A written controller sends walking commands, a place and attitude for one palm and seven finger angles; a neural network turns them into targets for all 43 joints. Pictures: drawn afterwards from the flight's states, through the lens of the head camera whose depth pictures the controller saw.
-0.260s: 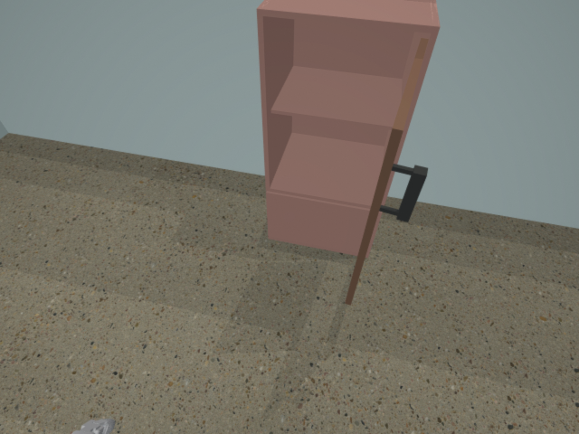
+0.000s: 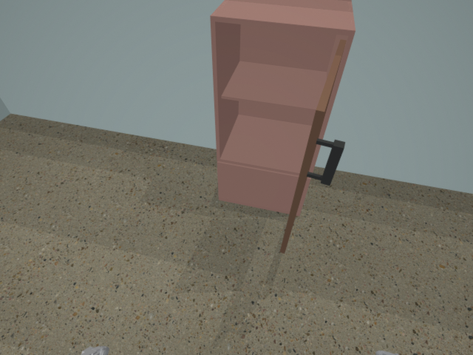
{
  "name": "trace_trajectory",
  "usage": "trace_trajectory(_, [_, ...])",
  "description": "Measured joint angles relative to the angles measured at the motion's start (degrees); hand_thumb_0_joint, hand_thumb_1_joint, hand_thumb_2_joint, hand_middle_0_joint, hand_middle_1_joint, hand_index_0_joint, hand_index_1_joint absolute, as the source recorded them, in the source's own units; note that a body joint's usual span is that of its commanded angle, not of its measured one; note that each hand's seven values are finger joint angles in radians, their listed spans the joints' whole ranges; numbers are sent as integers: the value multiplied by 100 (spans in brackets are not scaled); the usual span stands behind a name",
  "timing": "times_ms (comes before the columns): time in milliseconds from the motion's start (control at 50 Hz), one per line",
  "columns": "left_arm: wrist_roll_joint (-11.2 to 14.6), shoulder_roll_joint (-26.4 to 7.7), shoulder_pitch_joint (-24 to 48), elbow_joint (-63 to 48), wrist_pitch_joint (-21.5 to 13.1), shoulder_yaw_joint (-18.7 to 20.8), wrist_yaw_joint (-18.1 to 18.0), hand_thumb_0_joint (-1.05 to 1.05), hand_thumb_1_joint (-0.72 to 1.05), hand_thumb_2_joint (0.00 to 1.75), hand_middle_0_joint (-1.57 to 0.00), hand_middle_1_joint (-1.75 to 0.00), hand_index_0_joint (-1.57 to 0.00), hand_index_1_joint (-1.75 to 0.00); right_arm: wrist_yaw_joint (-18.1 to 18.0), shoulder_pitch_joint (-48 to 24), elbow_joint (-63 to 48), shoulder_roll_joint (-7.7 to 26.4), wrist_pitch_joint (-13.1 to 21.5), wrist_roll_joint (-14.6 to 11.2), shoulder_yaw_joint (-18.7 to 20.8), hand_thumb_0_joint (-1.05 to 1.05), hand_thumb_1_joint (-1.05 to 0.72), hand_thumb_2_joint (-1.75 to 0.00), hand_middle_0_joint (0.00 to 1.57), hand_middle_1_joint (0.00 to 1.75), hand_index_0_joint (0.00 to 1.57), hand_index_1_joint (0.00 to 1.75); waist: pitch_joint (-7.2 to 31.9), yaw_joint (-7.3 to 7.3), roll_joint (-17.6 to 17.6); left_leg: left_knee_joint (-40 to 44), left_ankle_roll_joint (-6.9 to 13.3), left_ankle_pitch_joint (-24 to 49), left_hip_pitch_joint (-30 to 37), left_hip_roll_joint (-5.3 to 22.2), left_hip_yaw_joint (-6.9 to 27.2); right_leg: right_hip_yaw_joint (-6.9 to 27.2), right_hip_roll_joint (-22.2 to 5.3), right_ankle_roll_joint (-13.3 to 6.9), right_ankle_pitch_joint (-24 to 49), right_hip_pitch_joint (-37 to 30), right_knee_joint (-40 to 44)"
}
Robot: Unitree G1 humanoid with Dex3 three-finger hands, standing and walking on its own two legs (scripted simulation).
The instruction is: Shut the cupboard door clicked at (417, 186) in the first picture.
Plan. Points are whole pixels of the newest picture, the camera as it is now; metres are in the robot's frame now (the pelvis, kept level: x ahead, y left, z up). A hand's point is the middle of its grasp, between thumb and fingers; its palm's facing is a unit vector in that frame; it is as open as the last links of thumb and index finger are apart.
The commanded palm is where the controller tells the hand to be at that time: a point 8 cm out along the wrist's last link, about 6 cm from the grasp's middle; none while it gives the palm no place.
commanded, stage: stand and wait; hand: left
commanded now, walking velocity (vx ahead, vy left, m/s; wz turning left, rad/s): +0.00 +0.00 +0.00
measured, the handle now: (323, 161) +0.58 -0.19 -0.02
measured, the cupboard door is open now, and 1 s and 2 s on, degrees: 82 82 82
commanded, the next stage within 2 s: look at it before walking up in 0.56 s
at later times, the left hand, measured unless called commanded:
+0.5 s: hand out of the picture +0.06 +0.24 -0.15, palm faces -0.03 -0.94 -0.34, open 7.4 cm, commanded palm none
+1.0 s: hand out of the picture +0.08 +0.23 -0.15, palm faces -0.03 -0.94 -0.33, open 7.4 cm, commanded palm none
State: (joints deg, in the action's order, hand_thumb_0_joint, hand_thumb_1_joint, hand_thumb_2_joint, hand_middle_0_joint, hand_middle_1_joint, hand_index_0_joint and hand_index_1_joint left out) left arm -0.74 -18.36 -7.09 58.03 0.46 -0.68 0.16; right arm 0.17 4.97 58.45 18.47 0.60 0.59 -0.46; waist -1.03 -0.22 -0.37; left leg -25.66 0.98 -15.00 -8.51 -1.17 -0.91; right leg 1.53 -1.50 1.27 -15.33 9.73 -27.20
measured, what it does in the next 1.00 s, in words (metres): stands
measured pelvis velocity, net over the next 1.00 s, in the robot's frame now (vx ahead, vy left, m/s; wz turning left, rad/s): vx -0.01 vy -0.02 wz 0.00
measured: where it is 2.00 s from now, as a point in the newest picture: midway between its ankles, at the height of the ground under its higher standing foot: outside the picture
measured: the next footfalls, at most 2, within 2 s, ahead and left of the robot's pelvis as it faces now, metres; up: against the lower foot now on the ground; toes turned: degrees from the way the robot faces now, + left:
none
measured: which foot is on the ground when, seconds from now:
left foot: down 0.00-1.00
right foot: down 0.00-1.00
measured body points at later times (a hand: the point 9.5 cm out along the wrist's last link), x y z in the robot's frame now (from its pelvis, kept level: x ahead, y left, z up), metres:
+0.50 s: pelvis -0.01 -0.01 +0.00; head -0.01 -0.02 +0.45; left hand +0.06 +0.28 -0.13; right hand +0.05 -0.31 -0.13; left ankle -0.01 +0.11 -0.74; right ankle -0.01 -0.13 -0.74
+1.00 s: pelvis -0.01 -0.02 +0.01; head +0.00 -0.02 +0.46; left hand +0.08 +0.28 -0.13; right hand +0.08 -0.31 -0.13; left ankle -0.01 +0.11 -0.74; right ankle -0.01 -0.13 -0.74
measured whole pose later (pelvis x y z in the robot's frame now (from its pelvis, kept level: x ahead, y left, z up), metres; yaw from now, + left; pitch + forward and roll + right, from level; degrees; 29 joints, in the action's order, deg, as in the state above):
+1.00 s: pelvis -0.01 -0.02 +0.01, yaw +0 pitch -2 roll +0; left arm -0.7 -19.2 -7.1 62.0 -0.2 0.0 0.2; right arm 0.0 6.3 63.5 19.4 0.6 0.2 -0.4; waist -2.0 0.2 -0.3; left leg -21.3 -0.5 -12.1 -7.3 0.4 -0.4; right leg 1.0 0.0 0.0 -12.4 8.5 -22.7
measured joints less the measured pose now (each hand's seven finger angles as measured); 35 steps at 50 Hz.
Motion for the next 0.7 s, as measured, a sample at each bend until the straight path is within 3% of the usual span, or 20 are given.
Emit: trace_trajectory(700, [9,-84,-5,386,-53,58,11,0,90,89,-21,-30,-20,-30,1,236,537,91,-12,-28,8,1,-90,-89,20,30,20,30,-94,59,35,380,-137,306,54,140,52,-55,136,-125,305,-55,379])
